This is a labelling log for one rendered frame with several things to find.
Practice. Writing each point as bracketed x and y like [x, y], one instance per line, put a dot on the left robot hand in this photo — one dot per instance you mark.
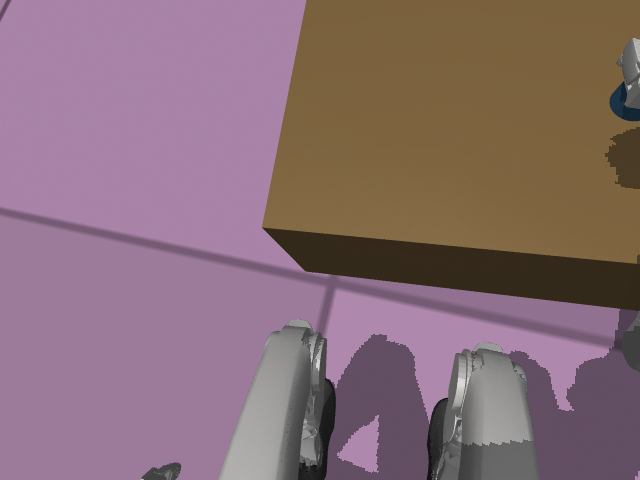
[167, 472]

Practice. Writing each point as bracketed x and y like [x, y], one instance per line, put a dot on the right robot arm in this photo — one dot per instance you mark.
[631, 344]

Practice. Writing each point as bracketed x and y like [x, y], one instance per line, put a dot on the left robot foot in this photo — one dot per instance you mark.
[318, 472]

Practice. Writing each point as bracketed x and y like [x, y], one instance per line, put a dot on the can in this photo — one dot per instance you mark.
[617, 100]

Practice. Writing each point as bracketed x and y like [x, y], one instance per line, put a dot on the right robot foot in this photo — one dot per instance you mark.
[435, 437]

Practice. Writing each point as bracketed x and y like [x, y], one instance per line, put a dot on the right robot hand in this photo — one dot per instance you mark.
[630, 63]

